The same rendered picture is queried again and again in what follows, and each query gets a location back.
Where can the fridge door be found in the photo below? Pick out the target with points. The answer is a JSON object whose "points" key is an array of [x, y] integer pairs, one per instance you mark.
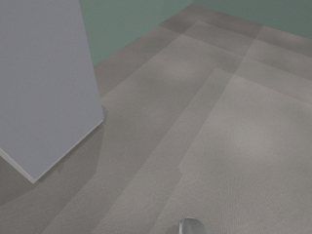
{"points": [[48, 89]]}

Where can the right robot thigh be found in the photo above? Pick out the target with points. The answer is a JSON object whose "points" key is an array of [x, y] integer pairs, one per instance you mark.
{"points": [[191, 226]]}

